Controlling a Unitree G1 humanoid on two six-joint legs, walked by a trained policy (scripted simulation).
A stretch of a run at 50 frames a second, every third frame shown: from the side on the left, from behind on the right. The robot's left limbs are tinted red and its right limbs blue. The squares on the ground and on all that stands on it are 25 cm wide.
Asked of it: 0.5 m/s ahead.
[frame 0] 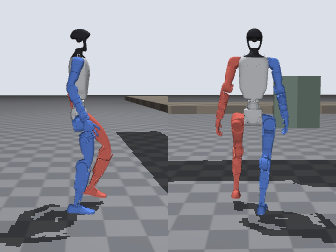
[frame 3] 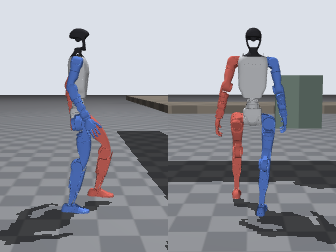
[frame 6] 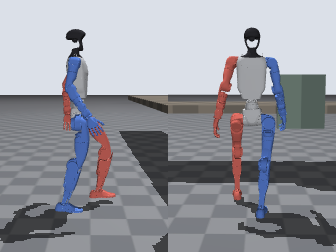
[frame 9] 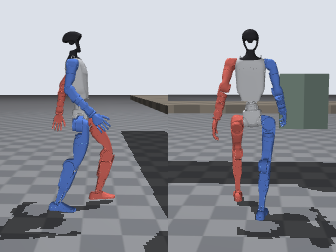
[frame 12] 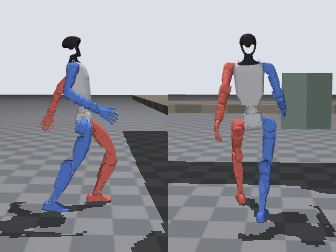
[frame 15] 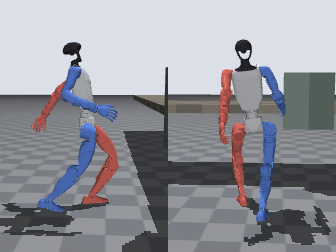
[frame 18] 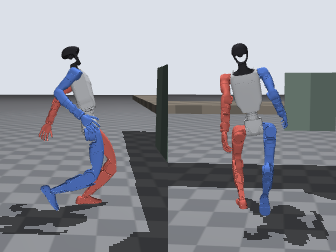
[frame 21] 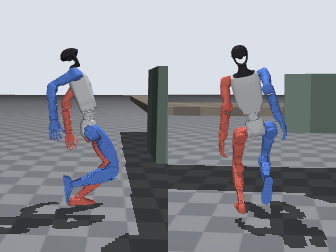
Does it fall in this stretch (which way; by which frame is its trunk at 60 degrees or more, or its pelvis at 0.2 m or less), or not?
no
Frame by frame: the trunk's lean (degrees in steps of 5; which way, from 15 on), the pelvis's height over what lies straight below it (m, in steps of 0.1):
0: 0, 0.8
3: 0, 0.8
6: 5, 0.8
9: 10, 0.8
12: 10, 0.7
15: 15 backward, 0.7
18: 20 backward and to its left, 0.7
21: 25 backward and to its left, 0.7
